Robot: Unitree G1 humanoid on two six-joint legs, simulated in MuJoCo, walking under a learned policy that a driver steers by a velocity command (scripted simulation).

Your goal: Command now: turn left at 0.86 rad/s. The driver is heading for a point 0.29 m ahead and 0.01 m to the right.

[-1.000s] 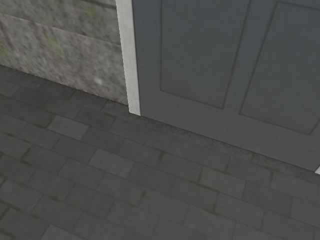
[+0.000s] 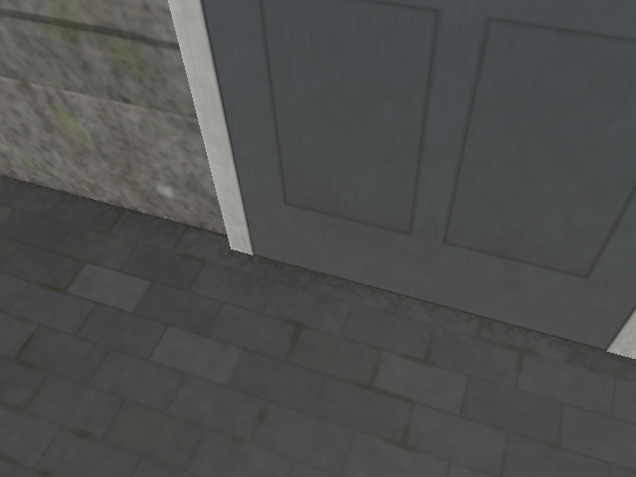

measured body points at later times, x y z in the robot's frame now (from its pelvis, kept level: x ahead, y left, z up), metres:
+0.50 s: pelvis +0.00 +0.06 +0.00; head +0.03 +0.08 +0.45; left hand +0.03 +0.36 -0.13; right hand +0.24 -0.14 -0.08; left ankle -0.02 +0.18 -0.74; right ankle -0.03 -0.08 -0.68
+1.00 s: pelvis +0.05 +0.00 +0.01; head +0.09 -0.05 +0.45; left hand +0.23 +0.26 -0.08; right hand +0.16 -0.33 -0.09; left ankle +0.13 +0.15 -0.65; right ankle -0.01 -0.07 -0.74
